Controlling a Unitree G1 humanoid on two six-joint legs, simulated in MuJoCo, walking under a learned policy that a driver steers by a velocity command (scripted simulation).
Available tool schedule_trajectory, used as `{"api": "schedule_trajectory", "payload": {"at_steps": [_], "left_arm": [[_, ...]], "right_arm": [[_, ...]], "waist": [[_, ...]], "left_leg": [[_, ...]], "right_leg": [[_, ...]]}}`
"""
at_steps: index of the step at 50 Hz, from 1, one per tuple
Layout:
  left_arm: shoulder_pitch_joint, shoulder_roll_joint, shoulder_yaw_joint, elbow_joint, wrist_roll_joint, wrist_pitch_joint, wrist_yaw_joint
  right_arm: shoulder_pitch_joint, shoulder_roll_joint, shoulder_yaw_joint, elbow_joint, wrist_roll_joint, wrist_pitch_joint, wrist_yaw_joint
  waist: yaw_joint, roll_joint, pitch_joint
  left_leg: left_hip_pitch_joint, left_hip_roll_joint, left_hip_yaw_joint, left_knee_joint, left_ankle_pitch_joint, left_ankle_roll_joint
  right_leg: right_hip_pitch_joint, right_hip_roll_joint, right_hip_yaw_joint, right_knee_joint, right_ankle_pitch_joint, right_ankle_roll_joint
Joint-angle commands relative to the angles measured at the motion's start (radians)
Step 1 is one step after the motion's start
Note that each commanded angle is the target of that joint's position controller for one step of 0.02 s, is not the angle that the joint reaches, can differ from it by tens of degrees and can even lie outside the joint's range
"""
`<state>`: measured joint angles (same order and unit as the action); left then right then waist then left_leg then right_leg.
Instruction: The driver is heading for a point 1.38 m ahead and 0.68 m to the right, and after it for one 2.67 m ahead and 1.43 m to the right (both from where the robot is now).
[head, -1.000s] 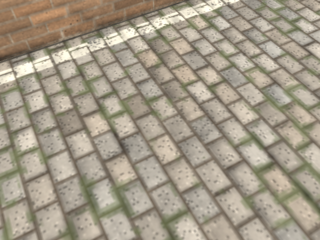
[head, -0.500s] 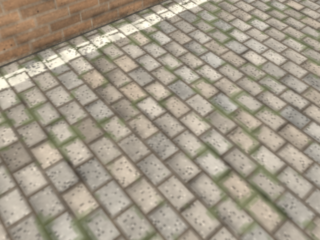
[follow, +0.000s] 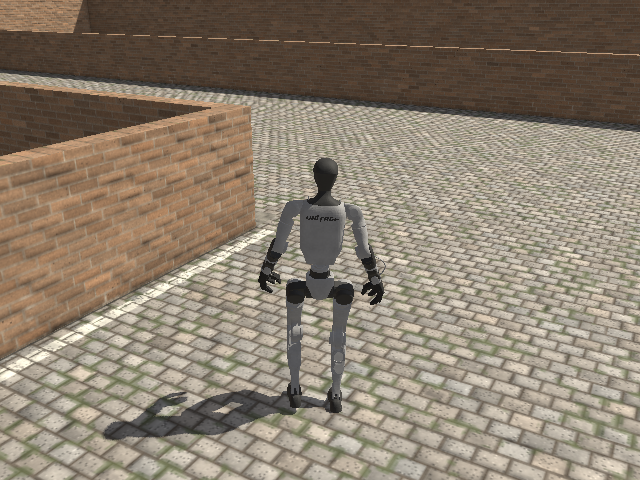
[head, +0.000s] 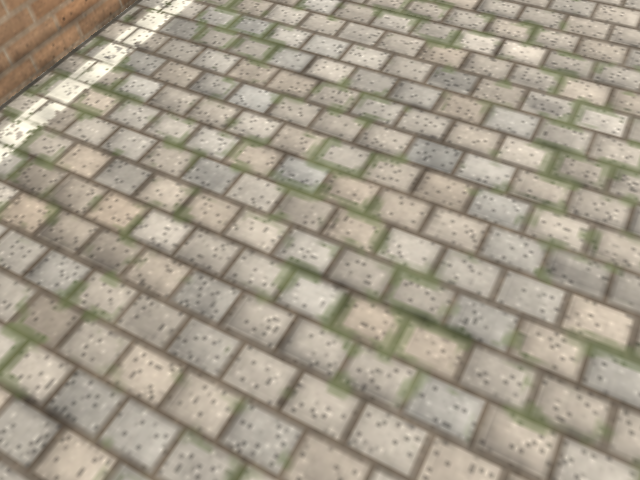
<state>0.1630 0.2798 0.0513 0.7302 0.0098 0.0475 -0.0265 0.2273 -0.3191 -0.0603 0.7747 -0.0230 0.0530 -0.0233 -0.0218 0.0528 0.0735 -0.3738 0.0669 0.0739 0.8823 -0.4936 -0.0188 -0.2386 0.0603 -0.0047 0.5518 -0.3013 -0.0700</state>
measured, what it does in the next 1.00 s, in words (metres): steps on the spot, turning right: left foot, then right foot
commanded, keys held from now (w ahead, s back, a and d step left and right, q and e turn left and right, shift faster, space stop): e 0.94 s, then no key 0.06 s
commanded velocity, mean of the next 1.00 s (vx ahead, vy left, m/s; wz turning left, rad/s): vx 0.00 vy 0.00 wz -0.59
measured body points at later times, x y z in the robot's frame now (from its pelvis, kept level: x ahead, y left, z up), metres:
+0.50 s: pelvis +0.00 +0.01 +0.01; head +0.04 +0.01 +0.45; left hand +0.16 +0.27 -0.12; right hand +0.08 -0.30 -0.08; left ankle +0.04 +0.11 -0.73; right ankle -0.01 -0.08 -0.73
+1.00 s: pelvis -0.01 +0.01 +0.00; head +0.01 -0.02 +0.44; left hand +0.27 +0.14 -0.10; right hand -0.10 -0.28 -0.13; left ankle +0.05 +0.11 -0.73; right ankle -0.07 -0.06 -0.74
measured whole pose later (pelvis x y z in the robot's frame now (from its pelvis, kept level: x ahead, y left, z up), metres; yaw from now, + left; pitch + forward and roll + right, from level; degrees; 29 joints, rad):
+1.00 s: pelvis -0.01 +0.01 +0.00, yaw -35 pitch -1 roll +0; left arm 0.14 0.29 0.05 0.72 0.02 0.06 -0.04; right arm 0.23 -0.32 -0.05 0.75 -0.02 0.03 -0.01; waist -0.02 0.03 0.09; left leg -0.25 0.09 0.17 0.62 -0.34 0.00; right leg -0.23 0.04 -0.02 0.54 -0.27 -0.03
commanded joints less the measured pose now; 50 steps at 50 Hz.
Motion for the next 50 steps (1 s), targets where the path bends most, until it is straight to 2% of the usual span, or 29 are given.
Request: {"api": "schedule_trajectory", "payload": {"at_steps": [1,2,3,4,6,12,18,22,24,25,26,27,28,29,30,31,33,38,44,47,48,49,50], "left_arm": [[0.035,0.178,0.046,-0.041,-0.002,-0.006,0.022],[0.006,0.164,0.042,-0.049,-0.008,-0.007,0.029],[0.006,0.154,0.038,-0.051,-0.009,-0.008,0.030],[0.023,0.158,0.039,-0.049,-0.011,-0.010,0.028],[0.054,0.174,0.045,-0.040,-0.011,-0.016,0.025],[0.117,0.192,0.054,-0.028,0.001,-0.016,0.028],[0.121,0.209,0.062,-0.029,0.010,-0.014,0.026],[0.088,0.211,0.066,-0.028,0.008,-0.009,0.021],[0.041,0.201,0.064,-0.030,-0.002,-0.005,0.023],[0.034,0.177,0.057,-0.034,-0.012,-0.007,0.026],[0.111,0.097,0.039,-0.034,-0.013,-0.011,0.027],[0.144,0.138,0.051,-0.030,0.003,-0.011,0.038],[0.117,0.196,0.066,-0.028,0.026,-0.006,0.037],[0.113,0.199,0.071,-0.012,0.023,-0.002,0.029],[0.127,0.185,0.070,0.006,0.017,0.006,0.019],[0.141,0.177,0.069,0.014,0.012,0.013,0.007],[0.129,0.165,0.062,0.016,0.003,0.019,-0.007],[0.036,0.134,0.045,-0.015,0.002,0.029,-0.016],[-0.008,0.102,0.023,-0.049,-0.008,0.029,-0.024],[0.011,0.104,0.021,-0.056,-0.010,0.020,-0.021],[0.043,0.097,0.019,-0.046,-0.001,0.012,-0.015],[0.066,0.121,0.023,-0.039,0.015,-0.001,-0.003],[0.075,0.217,0.038,-0.052,0.027,-0.016,0.009]], "right_arm": [[-0.029,-0.088,-0.018,-0.083,0.015,-0.008,-0.002],[-0.020,-0.104,-0.024,-0.078,0.003,-0.010,0.002],[0.002,-0.107,-0.025,-0.065,-0.007,-0.010,0.008],[0.011,-0.103,-0.025,-0.063,-0.007,-0.008,0.012],[-0.003,-0.088,-0.022,-0.070,-0.001,-0.003,0.014],[-0.068,-0.081,-0.019,-0.097,0.002,0.002,0.003],[-0.105,-0.077,-0.009,-0.122,0.013,-0.012,-0.004],[-0.073,-0.080,-0.001,-0.128,0.024,-0.026,-0.013],[-0.006,-0.073,0.002,-0.111,0.023,-0.037,-0.023],[0.021,-0.095,-0.003,-0.103,0.015,-0.045,-0.033],[-0.008,-0.167,-0.013,-0.119,0.003,-0.047,-0.042],[-0.079,-0.234,-0.022,-0.153,0.004,-0.038,-0.034],[-0.043,-0.195,-0.019,-0.138,0.003,-0.033,-0.025],[-0.080,-0.125,0.001,-0.143,0.009,-0.034,-0.017],[-0.119,-0.095,0.009,-0.151,0.007,-0.034,-0.013],[-0.134,-0.091,0.010,-0.156,0.004,-0.035,-0.019],[-0.099,-0.090,0.010,-0.149,0.001,-0.038,-0.021],[0.006,-0.112,-0.007,-0.108,0.000,-0.044,-0.018],[-0.007,-0.143,-0.024,-0.094,-0.007,-0.045,0.005],[-0.010,-0.162,-0.032,-0.085,0.001,-0.038,0.012],[-0.015,-0.161,-0.031,-0.080,0.011,-0.033,0.013],[0.019,-0.146,-0.028,-0.065,0.013,-0.030,0.015],[0.071,-0.063,-0.007,-0.088,-0.002,-0.023,0.023]], "waist": [[0.020,-0.157,-0.030],[0.012,-0.185,-0.038],[0.010,-0.189,-0.071],[0.010,-0.168,-0.095],[0.019,-0.143,-0.104],[0.053,-0.166,-0.082],[0.057,-0.159,-0.097],[0.036,-0.176,-0.109],[-0.015,-0.168,-0.103],[-0.026,-0.127,-0.104],[0.028,0.082,-0.130],[0.042,0.142,-0.093],[0.032,0.092,-0.085],[0.051,0.048,-0.052],[0.064,0.045,-0.029],[0.072,0.079,-0.042],[0.050,0.085,-0.057],[-0.009,0.094,-0.074],[-0.009,0.127,-0.095],[0.008,0.132,-0.109],[0.035,0.104,-0.114],[0.052,0.017,-0.122],[0.024,-0.268,-0.142]], "left_leg": [[-0.216,-0.008,-0.113,0.184,0.035,-0.008],[-0.211,-0.013,-0.109,0.180,0.082,-0.011],[-0.190,-0.025,-0.102,0.200,0.111,-0.017],[-0.182,-0.034,-0.102,0.209,0.125,-0.022],[-0.195,-0.039,-0.108,0.188,0.137,-0.029],[-0.216,-0.058,-0.129,0.051,0.117,-0.033],[-0.117,-0.099,-0.147,-0.066,0.090,-0.009],[0.023,-0.132,-0.158,-0.217,0.083,0.016],[0.181,-0.136,-0.153,-0.441,0.192,0.026],[0.290,-0.075,-0.193,-0.573,0.263,0.037],[0.383,0.163,-0.419,-0.663,0.217,0.090],[0.291,0.318,-0.604,-0.675,0.318,0.201],[0.222,0.333,-0.565,-0.645,0.398,0.264],[0.183,0.268,-0.462,-0.636,0.432,0.251],[0.162,0.197,-0.354,-0.627,0.454,0.221],[0.187,0.155,-0.291,-0.616,0.487,0.203],[0.242,0.136,-0.222,-0.591,0.606,0.205],[0.374,0.186,-0.193,-0.562,0.668,0.236],[0.293,0.215,-0.107,-0.516,0.716,0.226],[0.268,0.225,-0.079,-0.445,0.715,0.195],[0.217,0.207,-0.050,-0.383,0.665,0.161],[0.133,0.176,-0.010,-0.284,0.543,0.101],[-0.076,0.072,0.077,-0.032,0.079,0.027]], "right_leg": [[0.129,-0.281,0.327,-0.249,0.480,-0.167],[0.143,-0.242,0.303,-0.246,0.493,-0.145],[0.157,-0.219,0.285,-0.238,0.544,-0.141],[0.167,-0.215,0.286,-0.232,0.562,-0.141],[0.183,-0.215,0.309,-0.232,0.533,-0.144],[0.184,-0.213,0.424,-0.235,0.377,-0.162],[0.133,-0.200,0.519,-0.197,0.407,-0.165],[0.095,-0.174,0.582,-0.169,0.473,-0.132],[0.024,-0.124,0.580,-0.139,0.395,-0.071],[-0.056,-0.074,0.541,-0.089,0.250,-0.017],[-0.159,0.040,0.374,0.107,-0.105,0.044],[-0.278,0.163,0.183,0.280,-0.291,0.066],[-0.253,0.078,0.163,0.444,-0.278,0.076],[-0.244,0.056,0.166,0.512,-0.220,0.079],[-0.238,0.050,0.152,0.565,-0.165,0.087],[-0.248,0.047,0.131,0.611,-0.126,0.098],[-0.275,0.039,0.098,0.625,-0.111,0.121],[-0.314,0.001,0.062,0.486,-0.128,0.138],[-0.123,-0.031,-0.026,0.235,-0.163,0.097],[-0.027,-0.020,-0.058,0.066,-0.109,0.065],[0.059,-0.009,-0.057,-0.076,-0.009,0.048],[0.164,-0.031,0.018,-0.222,0.110,0.034],[0.295,-0.306,0.370,-0.304,0.275,-0.014]]}}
